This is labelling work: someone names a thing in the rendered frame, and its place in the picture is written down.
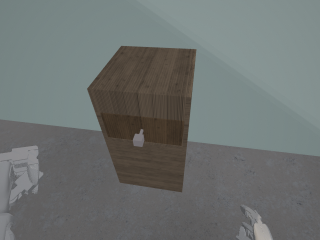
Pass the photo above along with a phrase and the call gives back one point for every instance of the handle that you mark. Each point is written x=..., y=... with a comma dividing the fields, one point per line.
x=138, y=139

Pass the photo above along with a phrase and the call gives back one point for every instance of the drawer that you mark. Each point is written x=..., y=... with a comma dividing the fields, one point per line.
x=155, y=130

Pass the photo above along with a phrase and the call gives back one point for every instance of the right robot hand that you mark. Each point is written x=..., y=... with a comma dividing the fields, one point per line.
x=259, y=231

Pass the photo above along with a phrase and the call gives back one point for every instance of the left robot hand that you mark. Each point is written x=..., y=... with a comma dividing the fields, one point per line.
x=23, y=163

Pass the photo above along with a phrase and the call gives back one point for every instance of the left robot forearm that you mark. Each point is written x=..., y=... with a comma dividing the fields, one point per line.
x=6, y=221

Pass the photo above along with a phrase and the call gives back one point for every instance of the cabinet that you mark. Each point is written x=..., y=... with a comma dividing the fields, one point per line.
x=154, y=82

